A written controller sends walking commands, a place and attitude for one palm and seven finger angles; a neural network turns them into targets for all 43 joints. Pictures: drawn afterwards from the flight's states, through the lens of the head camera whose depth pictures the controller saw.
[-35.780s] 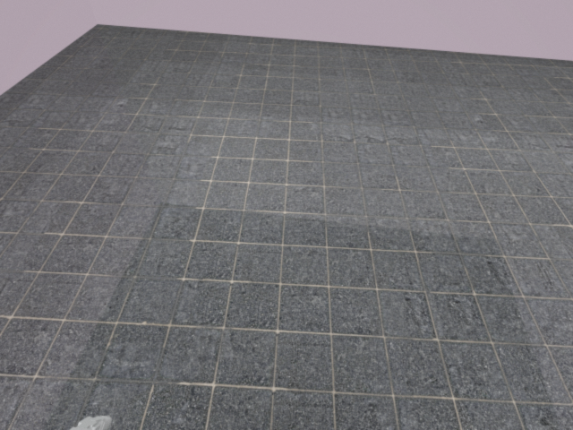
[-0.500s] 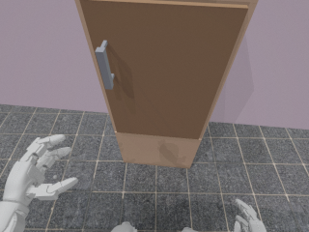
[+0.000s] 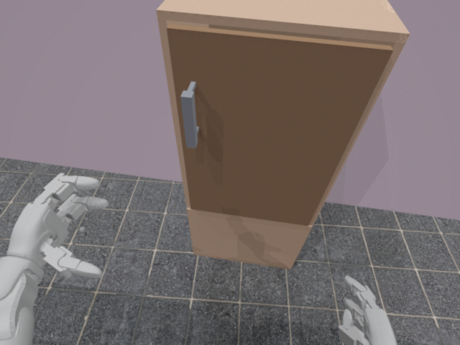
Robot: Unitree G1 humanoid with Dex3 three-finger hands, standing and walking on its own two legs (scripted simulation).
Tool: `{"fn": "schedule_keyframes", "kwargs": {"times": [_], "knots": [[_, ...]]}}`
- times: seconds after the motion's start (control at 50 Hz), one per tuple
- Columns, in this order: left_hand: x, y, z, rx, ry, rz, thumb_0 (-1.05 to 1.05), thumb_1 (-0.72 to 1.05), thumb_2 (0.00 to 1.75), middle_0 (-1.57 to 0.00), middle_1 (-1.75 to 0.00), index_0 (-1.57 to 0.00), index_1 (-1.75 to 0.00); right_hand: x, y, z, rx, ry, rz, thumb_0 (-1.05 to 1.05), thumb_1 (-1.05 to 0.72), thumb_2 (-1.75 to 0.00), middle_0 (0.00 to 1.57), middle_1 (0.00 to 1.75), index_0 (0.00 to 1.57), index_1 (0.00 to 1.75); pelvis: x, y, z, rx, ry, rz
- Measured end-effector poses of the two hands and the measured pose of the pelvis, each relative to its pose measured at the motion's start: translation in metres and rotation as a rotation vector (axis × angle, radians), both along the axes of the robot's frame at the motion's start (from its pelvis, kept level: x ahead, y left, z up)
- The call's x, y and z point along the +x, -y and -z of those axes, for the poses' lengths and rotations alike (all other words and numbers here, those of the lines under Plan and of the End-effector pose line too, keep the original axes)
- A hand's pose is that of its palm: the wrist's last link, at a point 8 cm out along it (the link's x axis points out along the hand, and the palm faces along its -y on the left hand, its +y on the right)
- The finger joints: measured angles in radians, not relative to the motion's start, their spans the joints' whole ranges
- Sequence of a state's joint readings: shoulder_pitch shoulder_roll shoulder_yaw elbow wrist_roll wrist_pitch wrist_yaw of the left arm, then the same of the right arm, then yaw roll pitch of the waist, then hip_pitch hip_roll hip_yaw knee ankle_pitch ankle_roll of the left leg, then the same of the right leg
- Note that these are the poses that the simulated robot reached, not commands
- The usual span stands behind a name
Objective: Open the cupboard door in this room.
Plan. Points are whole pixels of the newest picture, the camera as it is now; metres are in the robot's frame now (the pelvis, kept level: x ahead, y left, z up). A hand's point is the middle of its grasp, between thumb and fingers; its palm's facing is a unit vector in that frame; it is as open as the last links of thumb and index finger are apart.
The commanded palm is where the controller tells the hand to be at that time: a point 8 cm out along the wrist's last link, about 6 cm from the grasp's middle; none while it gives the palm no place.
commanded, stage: raise the hand with hooked fingers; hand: left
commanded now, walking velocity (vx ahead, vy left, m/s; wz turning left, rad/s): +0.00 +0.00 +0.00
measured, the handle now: (192, 115) +0.55 +0.13 +0.09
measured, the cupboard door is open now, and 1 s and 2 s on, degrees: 0 0 0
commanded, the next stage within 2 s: move the hooked fingers beside the handle in 0.76 s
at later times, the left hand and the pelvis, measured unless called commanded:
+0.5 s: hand (77, 200) +0.30 +0.27 +0.11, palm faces -0.05 -1.00 -0.03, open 14.0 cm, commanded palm +0.27 +0.32 +0.12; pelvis +0.00 +0.00 +0.01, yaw -1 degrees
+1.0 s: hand (90, 197) +0.31 +0.25 +0.11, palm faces -0.02 -1.00 -0.02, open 14.0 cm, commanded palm +0.29 +0.30 +0.12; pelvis +0.00 -0.02 +0.01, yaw +0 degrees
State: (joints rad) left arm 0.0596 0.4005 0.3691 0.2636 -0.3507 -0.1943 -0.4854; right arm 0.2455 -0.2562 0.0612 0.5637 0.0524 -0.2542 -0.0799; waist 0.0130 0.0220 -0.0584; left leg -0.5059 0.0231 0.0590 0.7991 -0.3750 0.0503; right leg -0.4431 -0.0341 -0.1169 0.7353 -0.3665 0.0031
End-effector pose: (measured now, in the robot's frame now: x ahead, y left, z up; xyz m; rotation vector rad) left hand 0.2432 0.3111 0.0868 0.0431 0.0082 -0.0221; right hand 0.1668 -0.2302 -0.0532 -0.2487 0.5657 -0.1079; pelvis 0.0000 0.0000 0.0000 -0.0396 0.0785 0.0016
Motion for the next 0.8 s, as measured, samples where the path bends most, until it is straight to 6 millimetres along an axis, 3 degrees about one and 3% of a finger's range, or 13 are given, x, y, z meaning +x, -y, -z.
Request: {"fn": "schedule_keyframes", "kwargs": {"times": [0.14,0.34,0.56,0.8], "knots": [[0.012,-0.013,-0.013,-0.001,0.001,-0.001,-0.01,-0.49,0.31,-0.30,-1.18,-0.30,-1.19,-0.007,-0.004,0.000,-0.004,-0.035,0.001,0.01,-0.90,-0.90,0.21,0.30,0.20,0.30,0.000,-0.003,-0.004,-0.001,0.016,-0.002],[0.032,-0.025,-0.034,-0.005,0.017,0.002,-0.01,-0.50,0.30,-0.30,-1.19,-0.30,-1.20,-0.025,0.011,0.000,-0.029,-0.088,0.048,0.01,-0.90,-0.90,0.21,0.30,0.20,0.30,0.002,-0.003,-0.010,0.003,0.027,0.002],[0.035,-0.010,-0.025,-0.013,-0.012,0.015,-0.01,-0.50,0.30,-0.30,-1.19,-0.30,-1.20,-0.032,0.025,0.000,-0.031,-0.104,0.072,0.01,-0.90,-0.90,0.21,0.30,0.20,0.30,0.003,0.003,-0.012,0.012,0.023,0.012],[0.033,0.000,-0.029,-0.007,-0.008,0.007,-0.01,-0.50,0.30,-0.30,-1.20,-0.30,-1.20,-0.024,0.029,0.004,-0.009,-0.091,0.064,0.01,-0.90,-0.90,0.21,0.30,0.20,0.30,0.003,0.014,-0.012,0.017,0.025,0.006]]}}
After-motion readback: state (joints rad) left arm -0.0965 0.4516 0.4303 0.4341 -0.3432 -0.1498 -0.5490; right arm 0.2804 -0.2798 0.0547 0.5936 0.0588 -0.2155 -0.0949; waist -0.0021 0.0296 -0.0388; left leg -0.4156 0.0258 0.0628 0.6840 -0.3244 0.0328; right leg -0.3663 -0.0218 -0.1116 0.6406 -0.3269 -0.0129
